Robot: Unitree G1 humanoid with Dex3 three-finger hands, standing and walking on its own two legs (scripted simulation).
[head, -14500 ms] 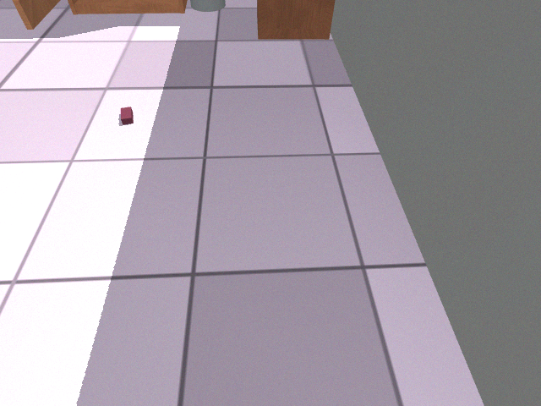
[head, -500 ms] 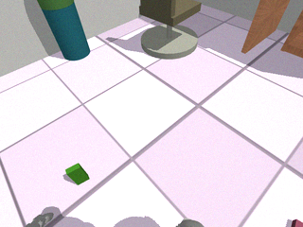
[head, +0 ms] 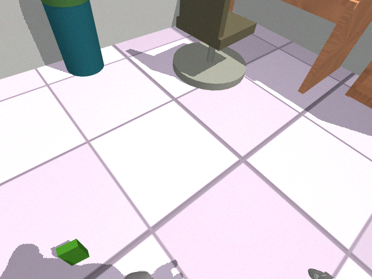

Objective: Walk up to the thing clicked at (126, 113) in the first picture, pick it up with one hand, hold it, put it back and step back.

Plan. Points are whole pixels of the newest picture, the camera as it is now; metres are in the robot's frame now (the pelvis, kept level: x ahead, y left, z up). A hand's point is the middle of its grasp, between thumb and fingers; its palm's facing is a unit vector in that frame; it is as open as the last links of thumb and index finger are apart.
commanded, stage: walk up
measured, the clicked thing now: out of the picture +0.00 -0.78 -0.74
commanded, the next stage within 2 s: none
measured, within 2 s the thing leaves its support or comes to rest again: neither
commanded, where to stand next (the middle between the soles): +0.44 +0.00 m, yaw -2 degrees
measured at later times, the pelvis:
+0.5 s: pelvis +0.16 -0.04 +0.01, yaw +6 degrees
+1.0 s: pelvis +0.28 +0.01 +0.01, yaw +17 degrees
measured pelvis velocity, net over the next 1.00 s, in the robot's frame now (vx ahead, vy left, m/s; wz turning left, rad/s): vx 0.28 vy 0.01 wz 0.29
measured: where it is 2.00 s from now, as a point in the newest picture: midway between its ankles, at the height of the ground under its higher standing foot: (183, 245)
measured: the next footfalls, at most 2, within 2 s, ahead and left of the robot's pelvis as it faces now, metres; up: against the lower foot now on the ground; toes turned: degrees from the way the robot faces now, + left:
right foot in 0.38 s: +0.27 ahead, -0.14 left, +0.00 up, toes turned +1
left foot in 0.82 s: +0.34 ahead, +0.13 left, +0.00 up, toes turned +19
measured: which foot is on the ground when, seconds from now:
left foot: down 0.00-0.40, up 0.42-0.80, down 0.82-1.00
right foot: up 0.00-0.36, down 0.38-0.86, up 0.88-1.00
